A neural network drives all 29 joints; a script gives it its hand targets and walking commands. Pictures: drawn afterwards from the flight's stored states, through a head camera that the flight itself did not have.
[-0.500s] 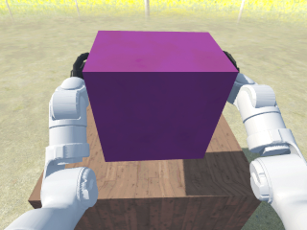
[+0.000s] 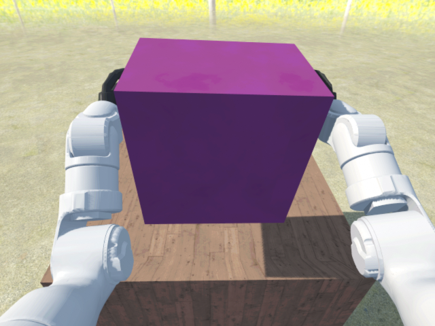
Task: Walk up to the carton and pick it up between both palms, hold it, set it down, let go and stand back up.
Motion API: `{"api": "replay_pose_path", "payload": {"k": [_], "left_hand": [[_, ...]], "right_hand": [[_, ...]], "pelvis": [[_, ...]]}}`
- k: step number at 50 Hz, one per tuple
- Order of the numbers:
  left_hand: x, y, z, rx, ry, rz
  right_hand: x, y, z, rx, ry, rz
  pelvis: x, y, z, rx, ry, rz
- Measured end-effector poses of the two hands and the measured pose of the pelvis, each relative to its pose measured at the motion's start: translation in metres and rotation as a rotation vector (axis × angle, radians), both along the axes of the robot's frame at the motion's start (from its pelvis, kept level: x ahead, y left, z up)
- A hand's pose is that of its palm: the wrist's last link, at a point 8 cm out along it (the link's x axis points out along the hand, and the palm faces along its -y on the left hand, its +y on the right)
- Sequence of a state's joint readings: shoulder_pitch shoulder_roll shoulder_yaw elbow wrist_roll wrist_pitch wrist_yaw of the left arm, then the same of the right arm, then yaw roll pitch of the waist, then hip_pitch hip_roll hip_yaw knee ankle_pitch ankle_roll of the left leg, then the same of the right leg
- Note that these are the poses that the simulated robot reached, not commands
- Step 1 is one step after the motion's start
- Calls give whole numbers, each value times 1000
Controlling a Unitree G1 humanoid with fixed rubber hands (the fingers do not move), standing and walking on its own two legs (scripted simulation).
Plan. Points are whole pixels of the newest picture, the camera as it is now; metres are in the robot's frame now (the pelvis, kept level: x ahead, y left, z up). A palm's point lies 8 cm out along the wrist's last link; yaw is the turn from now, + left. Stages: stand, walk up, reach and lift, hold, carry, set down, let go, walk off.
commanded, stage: hold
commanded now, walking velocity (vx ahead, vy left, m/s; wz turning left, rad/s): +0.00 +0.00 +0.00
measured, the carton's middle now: (217, 136) +0.38 +0.01 +0.22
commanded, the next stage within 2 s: none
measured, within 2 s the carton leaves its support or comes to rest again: neither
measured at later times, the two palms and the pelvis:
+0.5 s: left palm (112, 118) +0.37 +0.19 +0.27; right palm (323, 117) +0.37 -0.17 +0.26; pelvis +0.00 +0.00 +0.00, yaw +0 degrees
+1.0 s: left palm (109, 114) +0.37 +0.19 +0.27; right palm (320, 110) +0.38 -0.17 +0.27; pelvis +0.00 +0.00 +0.00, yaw +0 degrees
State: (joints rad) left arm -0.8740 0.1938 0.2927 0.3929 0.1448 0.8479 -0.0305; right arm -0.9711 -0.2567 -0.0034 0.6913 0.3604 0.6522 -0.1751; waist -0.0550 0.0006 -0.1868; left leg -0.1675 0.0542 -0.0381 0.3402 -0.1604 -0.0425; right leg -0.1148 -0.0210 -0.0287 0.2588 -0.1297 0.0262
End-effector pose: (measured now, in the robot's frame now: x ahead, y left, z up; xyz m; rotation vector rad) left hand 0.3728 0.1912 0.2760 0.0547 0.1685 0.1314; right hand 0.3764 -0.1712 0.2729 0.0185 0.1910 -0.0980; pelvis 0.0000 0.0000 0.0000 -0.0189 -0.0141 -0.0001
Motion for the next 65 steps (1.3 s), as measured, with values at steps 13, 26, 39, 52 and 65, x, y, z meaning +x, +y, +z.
{"api": "replay_pose_path", "payload": {"k": [13, 26, 39, 52, 65], "left_hand": [[0, 4, -8, -8, -7, 2], [-5, -3, -8, -6, -2, 12], [-2, -5, 3, -5, -7, 6], [-2, 4, -5, -6, -12, 10], [-2, 0, -11, -7, -1, 5]], "right_hand": [[2, 4, 2, -1, -5, 1], [-3, -3, -11, 24, 0, 2], [-2, -5, 0, 14, -3, -2], [2, 5, 0, 4, -7, 7], [-1, 0, -10, 19, 5, -3]], "pelvis": [[5, 6, 0, -3, -14, 3], [-4, 3, 0, -4, -6, -1], [-4, -1, 0, 1, -7, -4], [4, 3, 0, -3, -12, 5], [0, 6, 0, -4, -13, -2]]}}
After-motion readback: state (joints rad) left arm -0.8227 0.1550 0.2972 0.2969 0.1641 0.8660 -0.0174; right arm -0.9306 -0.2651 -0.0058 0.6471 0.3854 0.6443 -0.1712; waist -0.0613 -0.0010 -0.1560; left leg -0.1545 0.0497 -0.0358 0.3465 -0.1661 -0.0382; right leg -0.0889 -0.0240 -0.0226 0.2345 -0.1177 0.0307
